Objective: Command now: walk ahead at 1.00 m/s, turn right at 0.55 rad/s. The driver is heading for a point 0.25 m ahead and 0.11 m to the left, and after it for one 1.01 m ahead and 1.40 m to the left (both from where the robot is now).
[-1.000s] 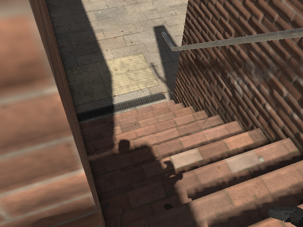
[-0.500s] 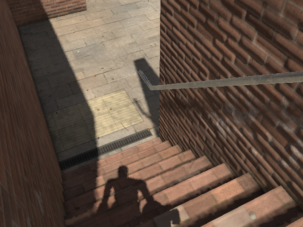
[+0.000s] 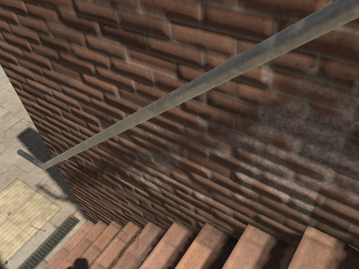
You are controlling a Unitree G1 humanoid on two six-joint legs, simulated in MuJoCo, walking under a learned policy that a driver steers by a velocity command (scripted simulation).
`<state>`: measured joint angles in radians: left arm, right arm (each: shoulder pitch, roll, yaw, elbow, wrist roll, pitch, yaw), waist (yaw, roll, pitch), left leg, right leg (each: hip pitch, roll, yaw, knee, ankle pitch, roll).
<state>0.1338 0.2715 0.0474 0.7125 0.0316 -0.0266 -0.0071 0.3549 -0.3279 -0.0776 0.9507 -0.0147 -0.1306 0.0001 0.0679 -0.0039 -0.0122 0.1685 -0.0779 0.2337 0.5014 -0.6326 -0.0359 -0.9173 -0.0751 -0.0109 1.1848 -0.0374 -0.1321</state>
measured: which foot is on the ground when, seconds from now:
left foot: down 0.00-0.06, up 0.08-0.46, down 0.48-0.92, up 0.94-1.00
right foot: up 0.00-0.02, down 0.04-0.42, up 0.44-0.74, down 0.76-0.82, up 0.84-0.92, down 0.94-1.00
